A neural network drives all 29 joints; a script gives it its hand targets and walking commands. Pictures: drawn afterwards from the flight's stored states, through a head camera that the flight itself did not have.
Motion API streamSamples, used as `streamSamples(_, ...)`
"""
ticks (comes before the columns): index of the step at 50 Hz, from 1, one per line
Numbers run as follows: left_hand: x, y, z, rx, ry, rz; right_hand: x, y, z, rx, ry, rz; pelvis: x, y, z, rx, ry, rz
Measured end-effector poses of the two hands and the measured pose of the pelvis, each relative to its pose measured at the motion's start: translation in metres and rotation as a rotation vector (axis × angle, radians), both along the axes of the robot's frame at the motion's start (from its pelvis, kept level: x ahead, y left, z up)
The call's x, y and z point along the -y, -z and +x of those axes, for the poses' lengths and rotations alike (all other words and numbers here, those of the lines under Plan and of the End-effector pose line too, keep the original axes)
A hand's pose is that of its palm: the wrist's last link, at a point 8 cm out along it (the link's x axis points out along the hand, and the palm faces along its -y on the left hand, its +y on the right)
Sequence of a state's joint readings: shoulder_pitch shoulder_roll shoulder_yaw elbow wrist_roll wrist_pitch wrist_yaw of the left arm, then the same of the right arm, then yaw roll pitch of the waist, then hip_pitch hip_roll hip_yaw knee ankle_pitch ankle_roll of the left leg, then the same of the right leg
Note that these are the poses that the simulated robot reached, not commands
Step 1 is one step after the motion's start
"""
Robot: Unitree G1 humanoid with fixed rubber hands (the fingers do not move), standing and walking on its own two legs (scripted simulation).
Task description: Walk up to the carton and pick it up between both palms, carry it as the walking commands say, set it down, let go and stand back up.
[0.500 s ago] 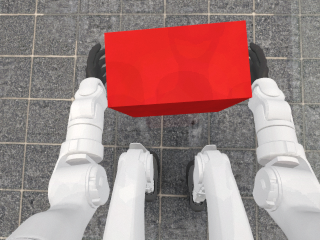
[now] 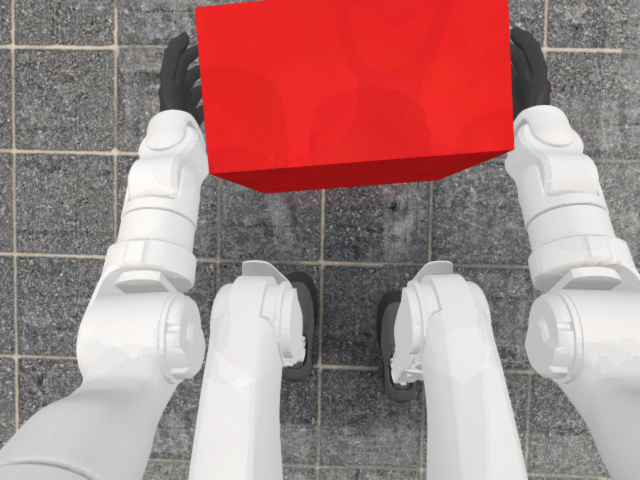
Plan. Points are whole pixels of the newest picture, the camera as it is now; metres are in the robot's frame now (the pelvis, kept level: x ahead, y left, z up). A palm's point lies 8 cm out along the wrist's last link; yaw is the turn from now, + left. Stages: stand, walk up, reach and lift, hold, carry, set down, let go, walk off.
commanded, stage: set down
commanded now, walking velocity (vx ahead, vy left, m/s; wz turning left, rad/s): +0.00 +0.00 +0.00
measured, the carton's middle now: (349, 117) +0.50 +0.01 -0.19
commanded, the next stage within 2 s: none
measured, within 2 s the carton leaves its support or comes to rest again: rests again in 1.02 s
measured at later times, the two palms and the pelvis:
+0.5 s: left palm (202, 122) +0.50 +0.20 -0.19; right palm (495, 116) +0.51 -0.18 -0.20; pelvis -0.02 +0.00 -0.03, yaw +0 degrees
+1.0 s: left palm (207, 126) +0.50 +0.20 -0.20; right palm (492, 121) +0.50 -0.18 -0.21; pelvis -0.03 +0.00 -0.05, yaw +0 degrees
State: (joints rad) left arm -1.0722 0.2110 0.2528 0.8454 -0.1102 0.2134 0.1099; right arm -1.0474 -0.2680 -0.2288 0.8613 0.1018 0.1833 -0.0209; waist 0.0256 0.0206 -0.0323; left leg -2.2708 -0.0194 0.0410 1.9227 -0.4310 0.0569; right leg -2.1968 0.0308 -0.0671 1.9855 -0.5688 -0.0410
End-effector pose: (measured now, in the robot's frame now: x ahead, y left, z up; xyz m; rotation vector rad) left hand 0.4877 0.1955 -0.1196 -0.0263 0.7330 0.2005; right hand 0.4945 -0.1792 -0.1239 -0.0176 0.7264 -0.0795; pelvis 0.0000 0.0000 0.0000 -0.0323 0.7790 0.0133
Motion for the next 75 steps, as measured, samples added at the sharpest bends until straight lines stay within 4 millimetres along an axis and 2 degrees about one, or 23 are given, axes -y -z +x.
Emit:
streamSamples(14, 0.001, 0.043, 0.009, -0.024, 0.008, 0.007, 0.002, 0.046, 0.006, -0.027, -0.017, -0.024, 0.001, 0.028, -0.004, 0.060, 0.005, 0.007)
streamSamples(26, -0.002, 0.073, 0.008, 0.005, -0.018, -0.003, -0.002, 0.075, 0.011, -0.002, -0.039, -0.032, 0.005, 0.031, -0.025, 0.310, 0.014, 0.018)
streamSamples(29, -0.005, 0.078, 0.006, -0.009, -0.021, 0.001, -0.005, 0.082, 0.009, -0.018, -0.038, -0.024, 0.005, 0.036, -0.027, 0.317, 0.011, 0.020)
streamSamples(42, -0.001, 0.071, 0.009, -0.016, -0.005, 0.005, -0.001, 0.073, 0.009, -0.025, -0.034, -0.040, 0.003, 0.045, -0.032, 0.350, 0.009, 0.016)
streamSamples(55, -0.003, 0.093, 0.005, -0.038, 0.000, 0.015, -0.003, 0.094, 0.008, -0.048, -0.053, -0.049, 0.004, 0.053, -0.031, 0.329, 0.011, 0.016)
streamSamples(75, -0.004, 0.093, 0.007, -0.035, -0.004, 0.015, -0.003, 0.095, 0.010, -0.049, -0.049, -0.047, 0.002, 0.058, -0.029, 0.291, 0.010, 0.014)
